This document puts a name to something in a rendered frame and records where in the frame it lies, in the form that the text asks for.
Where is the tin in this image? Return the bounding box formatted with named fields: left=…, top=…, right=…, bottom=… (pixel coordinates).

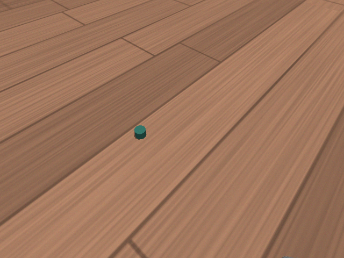
left=134, top=125, right=146, bottom=139

